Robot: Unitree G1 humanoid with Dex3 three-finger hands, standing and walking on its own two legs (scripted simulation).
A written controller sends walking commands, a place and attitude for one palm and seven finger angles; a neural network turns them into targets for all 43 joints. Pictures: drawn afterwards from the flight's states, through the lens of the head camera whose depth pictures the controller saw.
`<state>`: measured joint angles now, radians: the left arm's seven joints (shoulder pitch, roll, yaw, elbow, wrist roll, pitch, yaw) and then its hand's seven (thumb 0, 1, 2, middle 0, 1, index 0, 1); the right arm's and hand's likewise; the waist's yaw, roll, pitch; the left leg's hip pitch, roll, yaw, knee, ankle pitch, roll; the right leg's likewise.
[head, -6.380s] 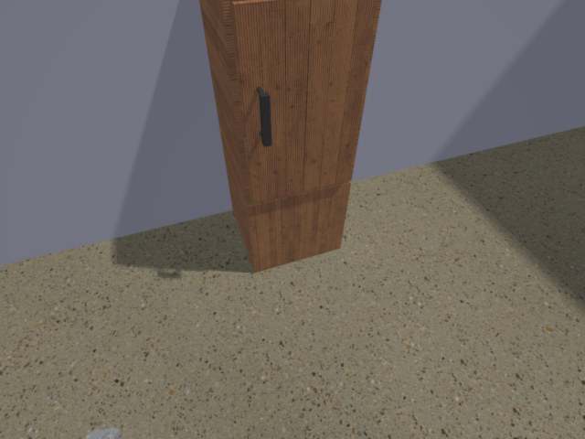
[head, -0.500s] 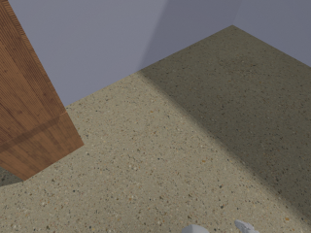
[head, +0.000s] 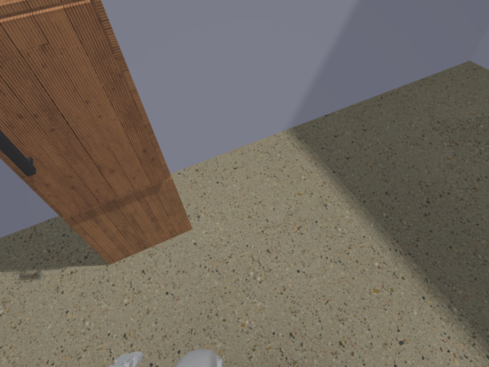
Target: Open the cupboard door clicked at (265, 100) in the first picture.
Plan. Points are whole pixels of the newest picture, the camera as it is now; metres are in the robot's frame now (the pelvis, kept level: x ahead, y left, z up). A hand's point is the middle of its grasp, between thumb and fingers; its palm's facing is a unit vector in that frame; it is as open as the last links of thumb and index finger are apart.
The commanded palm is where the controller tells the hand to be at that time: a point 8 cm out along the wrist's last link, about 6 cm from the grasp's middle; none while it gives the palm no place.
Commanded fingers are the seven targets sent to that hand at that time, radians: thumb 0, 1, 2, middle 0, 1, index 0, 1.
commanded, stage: turn to face it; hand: left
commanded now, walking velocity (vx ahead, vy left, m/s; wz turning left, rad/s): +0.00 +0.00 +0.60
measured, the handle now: (13, 148) +0.61 +0.61 -0.02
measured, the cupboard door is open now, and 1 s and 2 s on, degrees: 0 0 0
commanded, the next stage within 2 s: take the last steps up to it in 0.74 s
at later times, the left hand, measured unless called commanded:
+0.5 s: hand out of the picture +0.03 +0.29 -0.17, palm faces +0.29 -0.92 -0.25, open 7.4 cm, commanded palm none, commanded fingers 0.00 0.90 0.90 -0.20 -0.30 -0.20 -0.30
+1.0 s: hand out of the picture -0.02 +0.19 -0.15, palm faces +0.46 -0.85 -0.27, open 7.3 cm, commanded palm none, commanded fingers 0.00 0.90 0.90 -0.20 -0.30 -0.20 -0.30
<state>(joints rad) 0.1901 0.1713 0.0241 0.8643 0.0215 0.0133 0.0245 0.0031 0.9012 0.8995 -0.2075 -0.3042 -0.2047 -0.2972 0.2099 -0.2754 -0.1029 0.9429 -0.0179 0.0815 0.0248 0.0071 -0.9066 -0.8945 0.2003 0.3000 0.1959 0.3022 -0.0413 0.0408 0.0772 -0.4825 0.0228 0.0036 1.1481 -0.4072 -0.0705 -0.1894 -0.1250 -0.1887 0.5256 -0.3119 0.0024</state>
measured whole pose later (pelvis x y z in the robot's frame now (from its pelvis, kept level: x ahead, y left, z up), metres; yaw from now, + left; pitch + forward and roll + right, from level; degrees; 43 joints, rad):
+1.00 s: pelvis +0.02 +0.00 +0.01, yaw +25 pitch -1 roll +2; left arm 0.28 0.14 0.04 0.98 0.02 -0.01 0.03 0.00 0.92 0.90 -0.21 -0.30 -0.20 -0.30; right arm 0.28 -0.24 -0.09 1.03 -0.03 0.07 0.01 0.01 -0.91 -0.89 0.20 0.30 0.20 0.30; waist -0.01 0.05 0.01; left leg -0.45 0.04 -0.03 1.11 -0.31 -0.05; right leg -0.16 -0.06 -0.15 0.44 -0.26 -0.03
